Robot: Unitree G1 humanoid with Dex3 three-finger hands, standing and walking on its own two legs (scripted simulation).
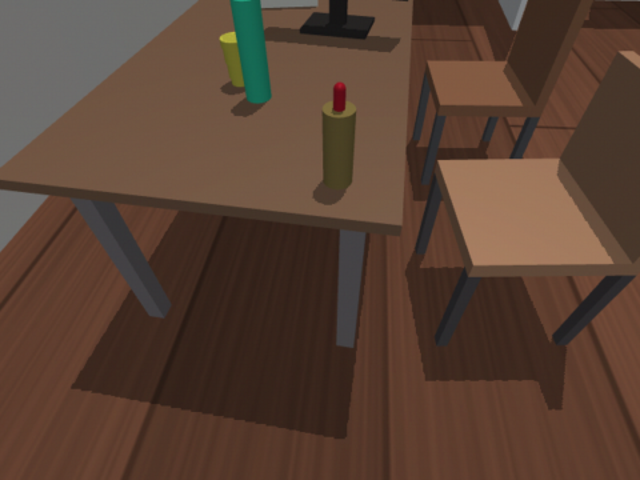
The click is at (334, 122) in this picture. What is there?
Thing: necked bottle
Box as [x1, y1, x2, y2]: [322, 82, 355, 189]
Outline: 341,82 338,82 334,85 333,100 327,102 322,107 323,181 327,186 335,189 344,188 348,186 351,182 355,123 355,106 352,103 345,100 345,86
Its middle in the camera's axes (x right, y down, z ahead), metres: +0.03 -0.20 +0.75
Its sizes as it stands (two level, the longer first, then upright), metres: 0.063 0.063 0.218
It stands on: a support 0.72 m high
